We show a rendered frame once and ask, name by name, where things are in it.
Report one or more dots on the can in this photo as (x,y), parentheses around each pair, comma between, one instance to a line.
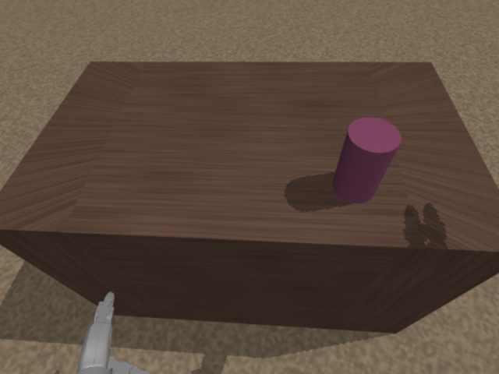
(369,147)

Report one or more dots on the left robot hand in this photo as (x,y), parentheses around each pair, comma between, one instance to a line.
(96,345)

